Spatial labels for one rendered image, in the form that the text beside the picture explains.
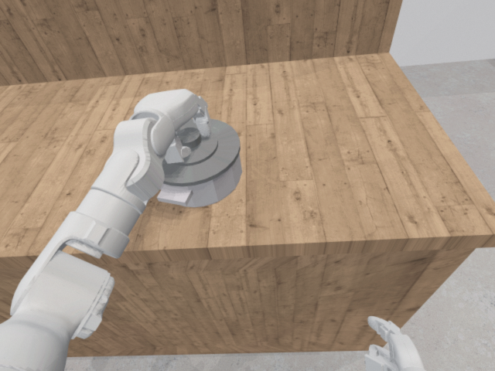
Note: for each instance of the left robot hand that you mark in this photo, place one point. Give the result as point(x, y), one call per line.
point(179, 106)

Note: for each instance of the lid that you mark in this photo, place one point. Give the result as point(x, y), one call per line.
point(210, 159)

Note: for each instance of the pot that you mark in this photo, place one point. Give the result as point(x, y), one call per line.
point(203, 194)

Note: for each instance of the knob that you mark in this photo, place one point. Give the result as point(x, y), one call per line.
point(191, 137)

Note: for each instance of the left robot forearm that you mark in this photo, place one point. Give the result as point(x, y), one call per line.
point(131, 177)

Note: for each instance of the right robot hand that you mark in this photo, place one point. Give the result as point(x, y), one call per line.
point(403, 352)

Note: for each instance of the left robot upper arm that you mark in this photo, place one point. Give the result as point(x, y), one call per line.
point(66, 301)

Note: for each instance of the table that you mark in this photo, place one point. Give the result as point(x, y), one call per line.
point(352, 202)

